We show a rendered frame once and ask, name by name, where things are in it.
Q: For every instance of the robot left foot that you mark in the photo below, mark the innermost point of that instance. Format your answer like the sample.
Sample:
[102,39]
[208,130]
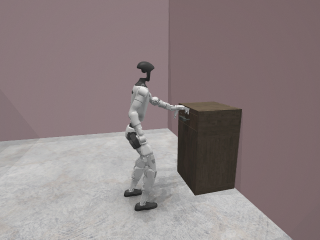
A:
[135,192]

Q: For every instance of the right robot hand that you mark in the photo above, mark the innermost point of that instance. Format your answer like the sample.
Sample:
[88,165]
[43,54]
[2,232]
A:
[146,150]

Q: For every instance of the left robot forearm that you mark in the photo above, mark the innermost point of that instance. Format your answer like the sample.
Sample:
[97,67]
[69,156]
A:
[166,106]

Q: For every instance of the left robot hand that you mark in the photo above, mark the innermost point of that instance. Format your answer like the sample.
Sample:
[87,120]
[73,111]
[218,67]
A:
[181,107]

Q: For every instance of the left robot shin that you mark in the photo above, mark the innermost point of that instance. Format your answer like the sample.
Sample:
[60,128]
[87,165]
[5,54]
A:
[136,176]

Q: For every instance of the drawer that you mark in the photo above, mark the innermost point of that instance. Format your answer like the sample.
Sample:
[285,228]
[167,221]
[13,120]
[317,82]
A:
[193,119]

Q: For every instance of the robot left upper arm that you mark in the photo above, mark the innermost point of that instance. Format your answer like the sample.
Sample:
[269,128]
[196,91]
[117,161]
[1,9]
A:
[153,100]

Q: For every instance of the robot right upper arm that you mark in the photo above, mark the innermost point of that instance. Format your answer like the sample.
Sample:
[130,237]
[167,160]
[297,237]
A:
[141,94]

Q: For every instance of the handle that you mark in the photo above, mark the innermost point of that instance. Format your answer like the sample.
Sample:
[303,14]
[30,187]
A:
[183,118]

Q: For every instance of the cabinet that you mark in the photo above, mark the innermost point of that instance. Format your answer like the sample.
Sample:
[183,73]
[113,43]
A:
[207,158]

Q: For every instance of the right robot forearm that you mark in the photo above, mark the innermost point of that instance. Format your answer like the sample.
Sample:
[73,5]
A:
[136,124]

